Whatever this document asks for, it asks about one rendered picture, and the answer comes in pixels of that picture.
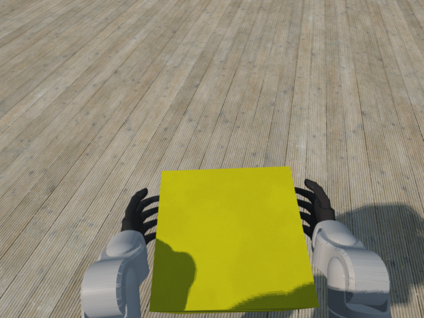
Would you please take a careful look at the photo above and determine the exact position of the left robot hand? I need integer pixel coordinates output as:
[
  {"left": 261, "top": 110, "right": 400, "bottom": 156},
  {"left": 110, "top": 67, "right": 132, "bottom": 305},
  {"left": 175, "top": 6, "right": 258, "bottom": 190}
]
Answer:
[{"left": 121, "top": 188, "right": 160, "bottom": 245}]

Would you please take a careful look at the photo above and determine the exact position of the robot left forearm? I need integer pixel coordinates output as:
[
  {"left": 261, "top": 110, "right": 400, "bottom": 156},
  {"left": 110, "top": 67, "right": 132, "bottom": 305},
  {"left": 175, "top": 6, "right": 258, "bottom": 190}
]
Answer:
[{"left": 80, "top": 230, "right": 149, "bottom": 318}]

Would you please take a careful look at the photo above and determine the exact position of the carton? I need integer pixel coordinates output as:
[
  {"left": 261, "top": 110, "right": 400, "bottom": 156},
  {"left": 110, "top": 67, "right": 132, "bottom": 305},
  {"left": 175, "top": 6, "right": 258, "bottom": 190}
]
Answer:
[{"left": 149, "top": 166, "right": 319, "bottom": 314}]

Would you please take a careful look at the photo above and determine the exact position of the robot right forearm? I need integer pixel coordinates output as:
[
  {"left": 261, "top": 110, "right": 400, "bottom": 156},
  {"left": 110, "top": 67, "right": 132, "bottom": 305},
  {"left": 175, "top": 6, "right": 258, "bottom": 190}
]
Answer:
[{"left": 311, "top": 220, "right": 391, "bottom": 318}]

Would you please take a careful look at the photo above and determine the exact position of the right robot hand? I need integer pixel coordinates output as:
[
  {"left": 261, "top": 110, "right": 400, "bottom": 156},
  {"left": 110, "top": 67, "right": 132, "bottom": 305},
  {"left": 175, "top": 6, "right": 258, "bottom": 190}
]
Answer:
[{"left": 294, "top": 179, "right": 336, "bottom": 240}]

